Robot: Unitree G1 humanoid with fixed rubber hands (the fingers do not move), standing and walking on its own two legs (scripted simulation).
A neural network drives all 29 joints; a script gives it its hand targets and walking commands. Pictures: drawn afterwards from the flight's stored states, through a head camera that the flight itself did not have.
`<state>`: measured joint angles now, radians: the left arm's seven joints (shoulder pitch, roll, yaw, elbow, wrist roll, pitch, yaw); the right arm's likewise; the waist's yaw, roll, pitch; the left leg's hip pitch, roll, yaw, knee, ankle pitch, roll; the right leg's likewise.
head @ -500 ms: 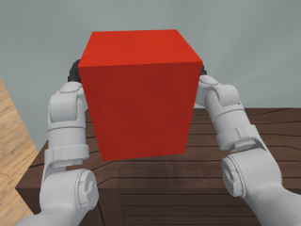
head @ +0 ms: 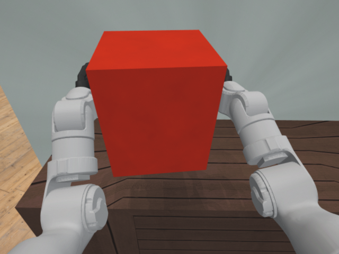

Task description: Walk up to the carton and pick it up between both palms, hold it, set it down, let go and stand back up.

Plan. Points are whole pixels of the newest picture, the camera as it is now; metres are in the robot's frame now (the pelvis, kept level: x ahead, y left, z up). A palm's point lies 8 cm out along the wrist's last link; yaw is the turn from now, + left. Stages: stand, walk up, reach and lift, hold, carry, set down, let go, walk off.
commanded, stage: hold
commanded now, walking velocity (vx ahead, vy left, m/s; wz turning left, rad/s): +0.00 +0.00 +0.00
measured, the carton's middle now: (156, 102) +0.37 +0.01 +0.26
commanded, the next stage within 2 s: none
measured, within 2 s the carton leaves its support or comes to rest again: neither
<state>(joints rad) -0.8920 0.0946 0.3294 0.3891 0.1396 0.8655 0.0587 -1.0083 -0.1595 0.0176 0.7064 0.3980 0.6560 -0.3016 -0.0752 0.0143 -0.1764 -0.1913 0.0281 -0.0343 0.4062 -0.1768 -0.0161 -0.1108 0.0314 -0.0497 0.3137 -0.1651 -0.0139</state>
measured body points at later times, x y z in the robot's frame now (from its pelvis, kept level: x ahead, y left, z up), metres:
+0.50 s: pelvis +0.00 +0.01 +0.00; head -0.08 +0.01 +0.44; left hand +0.39 +0.16 +0.28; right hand +0.38 -0.15 +0.27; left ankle +0.03 +0.12 -0.75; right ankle +0.01 -0.11 -0.75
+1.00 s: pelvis +0.00 +0.00 +0.00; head -0.09 +0.01 +0.44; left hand +0.38 +0.16 +0.28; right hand +0.38 -0.15 +0.27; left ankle +0.03 +0.12 -0.75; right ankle +0.01 -0.11 -0.75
